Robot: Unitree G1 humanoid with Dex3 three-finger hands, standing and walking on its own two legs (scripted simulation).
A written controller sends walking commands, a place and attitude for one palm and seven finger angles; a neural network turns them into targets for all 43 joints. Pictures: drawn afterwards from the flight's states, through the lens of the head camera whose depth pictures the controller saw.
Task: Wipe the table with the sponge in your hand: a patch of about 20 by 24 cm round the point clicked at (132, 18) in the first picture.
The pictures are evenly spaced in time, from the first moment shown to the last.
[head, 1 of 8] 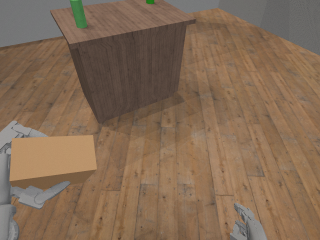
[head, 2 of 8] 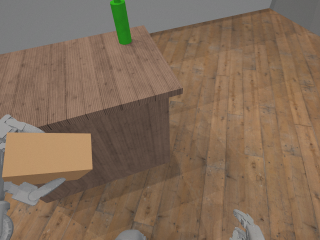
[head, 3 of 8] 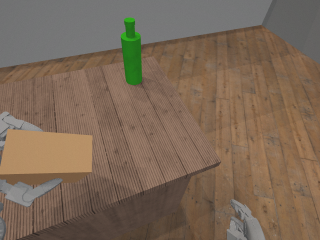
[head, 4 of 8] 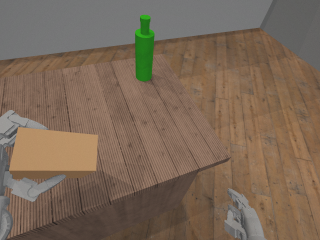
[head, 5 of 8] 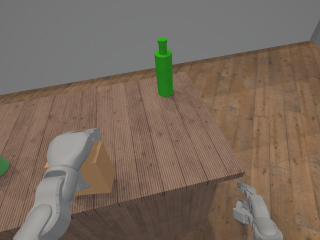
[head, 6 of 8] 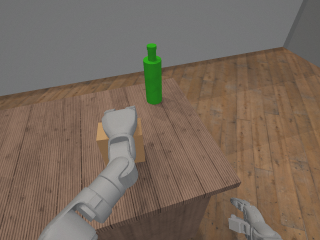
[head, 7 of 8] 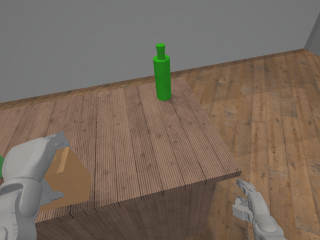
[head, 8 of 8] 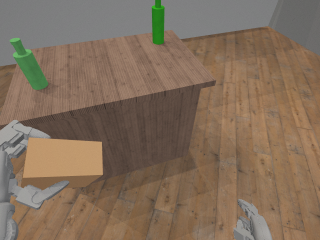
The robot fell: no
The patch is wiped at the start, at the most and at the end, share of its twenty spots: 0.00 0.95 0.95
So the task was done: yes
